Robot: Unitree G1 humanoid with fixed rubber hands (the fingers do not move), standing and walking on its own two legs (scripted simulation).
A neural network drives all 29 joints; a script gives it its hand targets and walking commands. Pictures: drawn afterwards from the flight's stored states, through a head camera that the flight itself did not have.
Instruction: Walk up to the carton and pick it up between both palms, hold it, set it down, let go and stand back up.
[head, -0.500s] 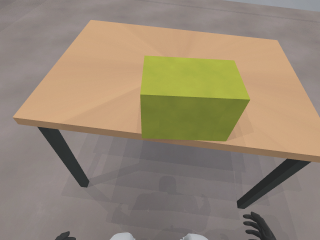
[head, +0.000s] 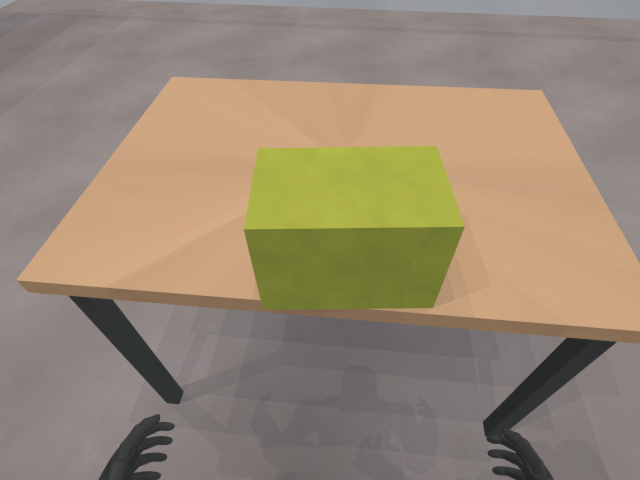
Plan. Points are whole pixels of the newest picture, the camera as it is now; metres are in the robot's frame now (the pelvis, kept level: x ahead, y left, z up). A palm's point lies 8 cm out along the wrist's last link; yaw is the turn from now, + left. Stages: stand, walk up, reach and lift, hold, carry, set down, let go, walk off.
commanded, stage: walk up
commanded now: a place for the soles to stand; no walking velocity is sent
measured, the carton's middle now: (347, 230) +0.47 -0.01 +0.03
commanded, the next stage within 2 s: none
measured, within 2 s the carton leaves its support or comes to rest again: neither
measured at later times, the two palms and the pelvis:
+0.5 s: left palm out of the picture +0.09 +0.31 -0.11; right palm out of the picture +0.12 -0.23 -0.09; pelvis +0.02 +0.03 -0.01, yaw -1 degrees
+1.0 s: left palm (121, 433) +0.20 +0.30 -0.11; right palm (497, 464) +0.18 -0.21 -0.10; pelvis +0.07 +0.05 -0.01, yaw -2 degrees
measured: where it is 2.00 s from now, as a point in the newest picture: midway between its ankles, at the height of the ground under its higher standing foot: outside the picture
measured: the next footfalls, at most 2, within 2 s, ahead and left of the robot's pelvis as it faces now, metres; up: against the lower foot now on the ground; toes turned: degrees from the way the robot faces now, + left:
right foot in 0.70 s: +0.15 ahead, -0.09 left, +0.00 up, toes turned -5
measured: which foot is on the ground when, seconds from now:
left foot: down 0.00-1.00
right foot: down 0.00-0.48, up 0.50-0.68, down 0.70-1.00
